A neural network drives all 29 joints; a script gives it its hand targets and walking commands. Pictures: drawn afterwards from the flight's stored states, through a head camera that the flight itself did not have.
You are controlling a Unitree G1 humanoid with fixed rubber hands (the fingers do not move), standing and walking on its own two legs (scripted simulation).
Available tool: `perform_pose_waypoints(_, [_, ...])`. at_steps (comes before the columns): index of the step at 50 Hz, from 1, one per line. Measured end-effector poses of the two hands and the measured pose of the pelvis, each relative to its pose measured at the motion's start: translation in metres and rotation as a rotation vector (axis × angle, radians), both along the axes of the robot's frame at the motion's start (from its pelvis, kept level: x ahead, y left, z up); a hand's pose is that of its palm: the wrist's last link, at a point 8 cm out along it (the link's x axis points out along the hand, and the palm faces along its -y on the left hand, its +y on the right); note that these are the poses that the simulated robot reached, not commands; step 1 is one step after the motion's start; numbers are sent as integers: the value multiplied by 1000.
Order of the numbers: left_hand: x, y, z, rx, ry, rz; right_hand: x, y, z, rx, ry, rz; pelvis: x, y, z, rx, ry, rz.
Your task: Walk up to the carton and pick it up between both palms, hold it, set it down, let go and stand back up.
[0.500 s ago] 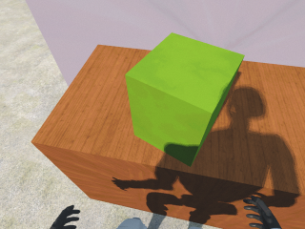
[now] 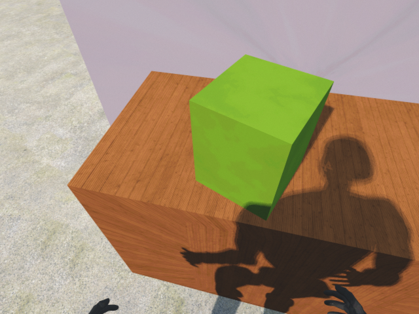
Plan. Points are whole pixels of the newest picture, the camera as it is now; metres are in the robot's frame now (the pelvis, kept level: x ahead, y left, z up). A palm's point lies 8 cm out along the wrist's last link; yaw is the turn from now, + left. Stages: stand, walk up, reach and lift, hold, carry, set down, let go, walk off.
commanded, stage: walk up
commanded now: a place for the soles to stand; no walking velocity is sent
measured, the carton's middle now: (255, 137) +0.47 -0.07 +0.07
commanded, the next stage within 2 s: reach and lift in 0.94 s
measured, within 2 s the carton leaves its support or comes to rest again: neither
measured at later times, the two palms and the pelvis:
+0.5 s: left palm out of the picture +0.09 +0.26 -0.10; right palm out of the picture +0.12 -0.25 -0.09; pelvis +0.01 +0.00 +0.00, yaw -2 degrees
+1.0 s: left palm out of the picture +0.13 +0.25 -0.09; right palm out of the picture +0.11 -0.27 -0.10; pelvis +0.01 -0.01 +0.00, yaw -5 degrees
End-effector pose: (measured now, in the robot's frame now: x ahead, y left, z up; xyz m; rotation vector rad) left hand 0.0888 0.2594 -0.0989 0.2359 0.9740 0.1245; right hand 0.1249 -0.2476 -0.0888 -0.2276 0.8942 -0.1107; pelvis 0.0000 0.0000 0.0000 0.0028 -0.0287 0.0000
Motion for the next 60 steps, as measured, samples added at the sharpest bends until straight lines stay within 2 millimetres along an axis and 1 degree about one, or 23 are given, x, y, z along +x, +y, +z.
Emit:
perform_pose_waypoints(8, [-23, 10, 0, 20, 50, 25, 0, 3, 0, 6, -8, 7, -1, 2, 2, -1, 4, -7])
perform_pose_waypoints(14, [-25, 9, 0, 24, 72, 22, -2, 1, -2, 5, 8, -1, 2, 3, 2, 0, 8, -16])
perform_pose_waypoints(19, [-17, 6, 0, 21, 69, 8, -2, 0, -3, 5, 17, -10, 6, 2, 3, 1, 11, -24])
perform_pose_waypoints(34, [21, -6, 5, 16, 22, -45, 1, -8, -3, 5, 15, -43, 16, -2, 4, 6, 13, -54])
perform_pose_waypoints(40, [31, -10, 6, 19, 13, -61, -3, -12, -5, 5, 22, -59, 17, -4, 4, 7, 12, -69])
perform_pose_waypoints(48, [38, -14, 7, 20, 12, -83, -13, -17, -7, 4, 36, -85, 17, -6, 4, 10, 11, -91])
perform_pose_waypoints(50, [45, -12, 4, 46, 42, -63, -11, -21, -14, 0, 19, -87, 14, -7, 0, 6, 18, -89])
perform_pose_waypoints(52, [61, -10, 3, 74, 48, -39, -5, -23, -21, 9, -3, -86, 10, -8, -6, 4, 14, -87])
perform_pose_waypoints(54, [80, -14, 7, 69, 21, -25, 4, -22, -22, 14, -41, -82, 7, -10, -9, 5, 2, -90])
perform_pose_waypoints(57, [106, -28, 20, 23, -61, -50, 15, -14, -8, 21, -124, -87, 7, -14, -7, 14, -18, -88])
perform_pose_waypoints(60, [118, -38, 30, -18, -108, -70, 19, -7, 11, 19, -173, -106, 12, -17, 0, 13, -34, -83])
